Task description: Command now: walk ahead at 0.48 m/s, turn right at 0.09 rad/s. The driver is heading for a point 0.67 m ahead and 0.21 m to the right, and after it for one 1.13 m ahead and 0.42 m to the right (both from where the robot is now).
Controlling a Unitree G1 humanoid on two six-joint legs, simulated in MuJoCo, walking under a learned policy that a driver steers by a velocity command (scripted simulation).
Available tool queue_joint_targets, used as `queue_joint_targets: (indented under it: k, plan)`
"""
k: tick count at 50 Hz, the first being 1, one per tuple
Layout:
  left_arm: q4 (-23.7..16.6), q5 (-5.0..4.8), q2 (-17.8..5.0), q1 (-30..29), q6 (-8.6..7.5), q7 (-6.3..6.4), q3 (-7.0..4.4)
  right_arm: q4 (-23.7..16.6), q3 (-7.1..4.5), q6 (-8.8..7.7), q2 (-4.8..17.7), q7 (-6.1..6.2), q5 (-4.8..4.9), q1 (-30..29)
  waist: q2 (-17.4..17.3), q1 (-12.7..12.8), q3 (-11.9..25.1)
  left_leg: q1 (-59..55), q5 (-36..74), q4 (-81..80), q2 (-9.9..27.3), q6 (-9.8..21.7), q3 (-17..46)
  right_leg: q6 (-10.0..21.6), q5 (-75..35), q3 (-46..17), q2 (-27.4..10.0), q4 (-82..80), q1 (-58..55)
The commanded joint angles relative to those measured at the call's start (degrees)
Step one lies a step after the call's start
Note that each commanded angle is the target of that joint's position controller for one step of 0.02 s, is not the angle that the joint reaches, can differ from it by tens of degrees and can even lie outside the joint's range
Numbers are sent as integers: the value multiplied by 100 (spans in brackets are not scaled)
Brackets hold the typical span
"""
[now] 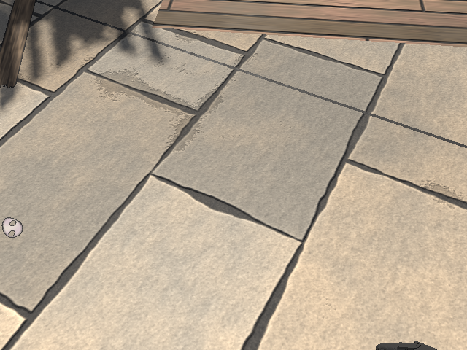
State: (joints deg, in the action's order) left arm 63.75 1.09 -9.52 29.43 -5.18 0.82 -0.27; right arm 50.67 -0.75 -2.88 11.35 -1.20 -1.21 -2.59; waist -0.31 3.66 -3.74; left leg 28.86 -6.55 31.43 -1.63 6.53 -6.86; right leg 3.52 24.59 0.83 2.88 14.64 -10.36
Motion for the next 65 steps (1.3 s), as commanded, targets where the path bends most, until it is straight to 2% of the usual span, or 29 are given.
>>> queue_joint_targets:
  k: [1,2,3,4,5,8,13,21,24,27,28,29,30,31,33,35,37,43,48,50,52,53,54,55,56,57,58,60,65]
  plan:
    - [-333,-60,-852,-144,-27,-11,-125,471,-415,-126,1179,199,-129,2693,169,-1401,1297,-3610,-726,-505,735,476,1056,330,-4929,-123,-1069,3547,1903]
    - [-424,-197,-62,593,14,-66,6,460,-522,-125,1661,188,-280,2943,-1063,-898,2010,-5115,-1233,-854,2614,1197,3906,131,113,132,-82,5794,3926]
    - [-352,-97,-792,297,61,-33,-191,428,-510,-63,1403,115,-26,2627,-312,-990,1879,-4532,-2187,-1667,2577,1293,4777,242,273,-464,-32,6443,4437]
    - [-559,-63,-865,-282,66,-40,-244,303,-415,-80,1063,111,40,1882,-199,-682,821,-3536,-2424,-1921,2370,1038,3695,283,-371,-477,-419,6284,4632]
    - [-624,-47,-777,-561,50,-70,-239,247,-329,-150,704,86,38,1516,-61,-566,345,-2713,-1801,-2182,2110,845,2985,295,-752,-438,-616,5975,4432]
    - [-588,75,-448,-474,256,-177,-254,459,-205,-319,321,148,18,1675,-193,-183,64,-1761,-343,-2372,1601,379,1545,190,-989,-437,-838,5463,3767]
    - [-1002,57,-412,-1386,437,-282,-289,591,-238,-433,528,185,27,2232,-244,-205,-135,-2003,637,-2515,1422,175,508,63,-1765,-202,-952,4936,4702]
    - [-1673,46,-303,-3009,370,-370,-153,773,-195,-363,624,311,33,2982,-272,-599,-289,-3003,2622,-2170,1407,-72,-453,126,-2529,684,-588,2474,4658]
    - [-1706,77,-448,-2850,369,-354,-210,795,-228,-277,784,389,6,3015,-456,-424,-62,-3585,4615,-1407,1572,-125,-711,425,-1853,940,-209,2205,4178]
    - [-1387,99,-784,-1642,349,-304,-393,662,-319,-143,1032,402,-43,2803,-651,130,623,-3547,5408,630,1713,-43,-786,883,-1015,921,260,1901,2822]
    - [-1162,151,-1004,-868,308,-254,-519,561,-342,-118,1074,346,-19,2656,-398,542,974,-2857,4319,2014,1622,-140,-850,1100,-1128,592,206,1299,1690]
    - [-1135,200,-1587,-513,316,-169,-704,290,-276,-145,691,276,45,2693,486,527,1450,-1061,813,3982,1110,-346,-843,1613,-684,-1387,-1233,1175,202]
    - [-1253,94,-1930,-709,388,-187,-779,-156,-286,-207,602,175,92,2443,1112,234,1714,938,-2517,5523,-135,-557,128,2426,-975,-4399,-2298,330,-693]
    - [-1218,-24,-1740,-835,425,-156,-731,-294,-314,-283,821,144,25,1787,185,269,1045,1577,-1889,5337,349,-479,902,2175,-1063,-3670,-2142,74,-269]
    - [-1266,-37,-1229,-1384,371,-105,-607,-270,-301,-370,764,141,69,1850,-353,-248,209,1133,-1152,4306,728,-496,867,1645,-2173,-2503,-1712,-145,1079]
    - [-1314,-98,-1030,-1574,251,-61,-521,-254,-284,-157,661,131,-133,2041,-235,-537,236,473,-1078,3732,858,-691,882,1418,-3128,-1787,-1243,-185,1719]
    - [-1269,-136,-1156,-1374,134,-70,-531,-362,-277,15,592,84,-179,1940,-96,-589,292,410,-1008,3387,836,-851,758,1383,-3750,-1523,-1018,-172,1894]
    - [-1242,-107,-1314,-578,158,-85,-559,-962,-229,103,638,28,-130,524,318,-98,153,1085,158,1875,708,-999,614,1018,-3853,-1579,-768,-146,1536]
    - [-1263,-47,-1372,-220,287,4,-557,-1267,-128,3,632,62,-25,-98,492,154,243,695,423,726,166,-840,521,705,-5586,-1557,-665,673,1069]
    - [-1367,-6,-1413,-405,320,50,-570,-1231,-147,-55,788,110,-2,215,620,-29,366,-14,311,171,-6,-683,666,489,-5700,-1722,-631,1089,1104]
    - [-1551,-33,-1575,-865,264,47,-613,-940,-246,-143,1103,205,-11,1256,631,-553,722,-1369,562,-501,-117,-463,730,200,-5931,-1847,-452,2038,1357]
    - [-1689,-141,-1492,-1069,197,2,-593,-803,-294,-254,1289,264,-75,2015,370,-953,1110,-2632,1670,-847,452,-299,1069,52,-4966,-1770,-170,3123,1975]
    - [-1939,-239,-914,-788,174,16,-459,-846,-330,-274,1673,323,-160,2489,-748,-872,1980,-4050,4612,-218,2232,-3,2356,-75,-534,-1071,407,4888,2958]
    - [-1972,-347,-1089,207,276,105,-517,-971,-404,-146,1819,258,-35,2242,-1667,-364,2998,-4532,5740,-281,3310,913,3985,-131,1542,-758,826,6110,3646]
    - [-1660,-112,-1425,177,425,139,-567,-1159,-322,-39,1281,235,42,1764,-631,-245,2524,-3760,4443,-494,2937,895,3634,-150,920,-826,335,6416,3788]
    - [-1708,-14,-1440,-333,499,65,-587,-1226,-178,-3,801,255,68,1419,-278,-292,1671,-2962,3521,-747,2444,731,2731,-245,581,-681,189,6230,3881]
    - [-1764,13,-1305,-542,570,-1,-579,-1229,-109,43,650,280,20,1186,-279,-194,1188,-2409,2818,-1021,2084,540,2185,-336,400,-597,11,5995,3898]
    - [-1816,72,-1151,-611,755,-140,-552,-1156,-140,68,808,328,-2,1178,-727,-148,754,-1643,2487,-1345,1724,503,1456,-472,126,-417,-69,5826,3667]
    - [-2076,55,-1010,-978,895,-211,-475,-1068,-218,52,966,284,-64,1331,-700,-131,880,-1349,1686,-1549,1780,696,1021,-443,-135,-318,-117,5040,3572]
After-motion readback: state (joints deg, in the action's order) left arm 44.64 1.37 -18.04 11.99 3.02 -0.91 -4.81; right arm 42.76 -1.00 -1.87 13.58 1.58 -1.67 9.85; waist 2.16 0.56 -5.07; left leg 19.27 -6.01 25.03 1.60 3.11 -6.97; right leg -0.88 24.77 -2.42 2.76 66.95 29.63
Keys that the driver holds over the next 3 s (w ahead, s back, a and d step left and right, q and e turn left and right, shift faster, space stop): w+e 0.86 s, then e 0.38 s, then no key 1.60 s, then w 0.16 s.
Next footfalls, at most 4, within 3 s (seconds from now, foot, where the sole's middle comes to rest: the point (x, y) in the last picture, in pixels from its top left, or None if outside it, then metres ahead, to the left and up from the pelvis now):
0.02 left None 0.18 0.07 -0.76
0.56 right None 0.44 -0.11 -0.76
1.06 left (295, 238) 0.79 -0.10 -0.76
1.50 right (338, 301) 0.59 -0.22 -0.76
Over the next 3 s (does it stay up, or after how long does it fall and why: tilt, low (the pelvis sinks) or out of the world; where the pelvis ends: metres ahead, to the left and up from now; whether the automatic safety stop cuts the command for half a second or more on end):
stays up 0.64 -0.12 0.02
